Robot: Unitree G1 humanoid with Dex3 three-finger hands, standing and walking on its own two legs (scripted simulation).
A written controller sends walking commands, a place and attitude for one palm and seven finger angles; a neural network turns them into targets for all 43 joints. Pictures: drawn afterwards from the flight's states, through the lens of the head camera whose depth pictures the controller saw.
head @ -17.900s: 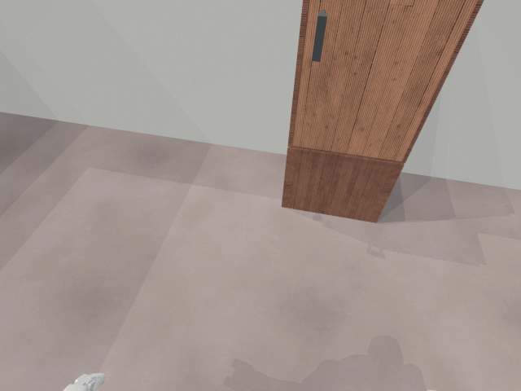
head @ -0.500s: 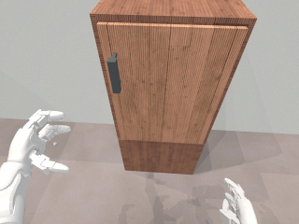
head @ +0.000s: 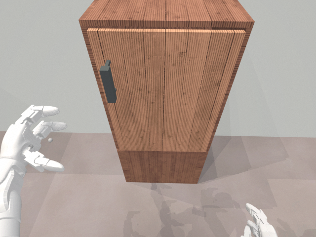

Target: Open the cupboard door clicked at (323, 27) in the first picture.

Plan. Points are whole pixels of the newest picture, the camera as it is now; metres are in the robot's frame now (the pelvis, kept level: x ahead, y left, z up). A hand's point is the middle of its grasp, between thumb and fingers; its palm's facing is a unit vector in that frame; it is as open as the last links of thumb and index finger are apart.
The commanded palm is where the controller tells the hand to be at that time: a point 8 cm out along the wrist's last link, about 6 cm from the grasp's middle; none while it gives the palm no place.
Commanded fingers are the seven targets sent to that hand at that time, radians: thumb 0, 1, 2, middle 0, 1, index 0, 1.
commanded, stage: raise the hand with hooked fingers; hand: left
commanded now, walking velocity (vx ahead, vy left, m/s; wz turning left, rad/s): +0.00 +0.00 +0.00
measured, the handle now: (110, 81) +0.54 +0.20 +0.11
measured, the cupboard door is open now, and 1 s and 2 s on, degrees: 0 0 0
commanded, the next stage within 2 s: move the hooked fingers beside the handle in 0.24 s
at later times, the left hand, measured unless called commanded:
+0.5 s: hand (54, 138) +0.30 +0.27 +0.12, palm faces +0.12 -0.99 -0.02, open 13.9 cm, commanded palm +0.28 +0.31 +0.13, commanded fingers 0.00 -0.50 0.30 -0.30 -1.20 -0.30 -1.20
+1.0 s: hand (71, 115) +0.37 +0.26 +0.12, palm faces +0.06 -1.00 -0.01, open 13.9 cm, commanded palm +0.34 +0.30 +0.12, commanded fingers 0.00 -0.50 0.30 -0.30 -1.20 -0.30 -1.20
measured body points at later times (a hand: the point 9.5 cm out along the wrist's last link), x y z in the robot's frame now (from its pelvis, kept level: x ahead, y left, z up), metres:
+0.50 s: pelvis +0.00 -0.02 +0.00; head +0.01 -0.02 +0.45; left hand +0.29 +0.32 +0.12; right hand +0.17 -0.26 -0.08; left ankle +0.00 +0.11 -0.73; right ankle -0.01 -0.11 -0.73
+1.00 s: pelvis +0.00 +0.00 +0.00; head +0.03 +0.00 +0.45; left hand +0.36 +0.31 +0.12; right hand +0.12 -0.26 -0.10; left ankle +0.00 +0.11 -0.73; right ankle -0.01 -0.11 -0.73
